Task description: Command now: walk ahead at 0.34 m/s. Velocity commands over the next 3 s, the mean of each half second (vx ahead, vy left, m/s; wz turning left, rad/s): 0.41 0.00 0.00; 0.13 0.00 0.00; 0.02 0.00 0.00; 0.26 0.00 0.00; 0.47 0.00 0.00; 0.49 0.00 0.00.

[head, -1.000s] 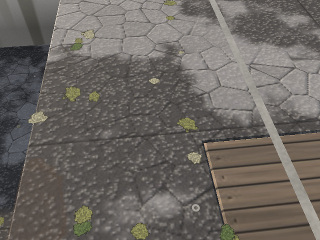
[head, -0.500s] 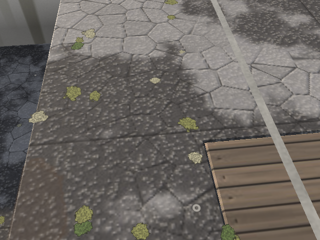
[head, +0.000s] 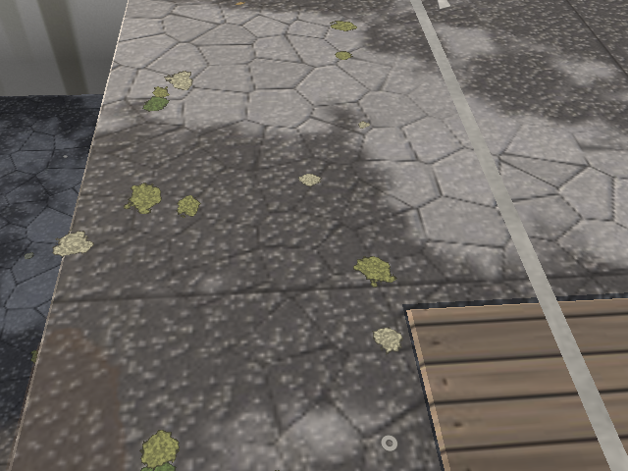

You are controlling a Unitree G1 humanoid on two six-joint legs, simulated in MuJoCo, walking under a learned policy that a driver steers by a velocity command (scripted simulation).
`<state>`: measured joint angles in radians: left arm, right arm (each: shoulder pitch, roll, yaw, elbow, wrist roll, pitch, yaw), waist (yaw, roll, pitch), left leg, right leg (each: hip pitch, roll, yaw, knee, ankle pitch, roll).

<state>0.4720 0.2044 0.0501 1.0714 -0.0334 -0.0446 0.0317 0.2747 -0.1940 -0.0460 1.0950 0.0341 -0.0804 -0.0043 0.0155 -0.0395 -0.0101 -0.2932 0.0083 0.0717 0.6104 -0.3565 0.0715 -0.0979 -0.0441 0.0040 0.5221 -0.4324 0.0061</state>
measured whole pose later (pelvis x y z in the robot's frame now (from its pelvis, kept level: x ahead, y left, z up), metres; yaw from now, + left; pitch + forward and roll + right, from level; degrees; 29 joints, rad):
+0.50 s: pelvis +0.24 -0.02 -0.02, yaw +0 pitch +2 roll +0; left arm -0.05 0.21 0.04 0.84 -0.01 -0.12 -0.05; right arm 0.51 -0.21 -0.04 1.09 0.00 -0.06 -0.02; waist -0.06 -0.01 0.05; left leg 0.11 0.02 0.05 0.47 -0.48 -0.01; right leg -0.55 0.00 -0.06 0.55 -0.03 -0.09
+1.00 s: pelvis +0.38 -0.02 +0.01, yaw +0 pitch +0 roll -1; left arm 0.18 0.21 0.02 1.02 0.01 -0.04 0.02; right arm 0.22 -0.20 -0.06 1.01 -0.01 -0.02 -0.04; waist 0.01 -0.01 0.00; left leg -0.30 0.05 -0.01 0.52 -0.22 -0.02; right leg -0.24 0.03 -0.08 0.46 -0.23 -0.04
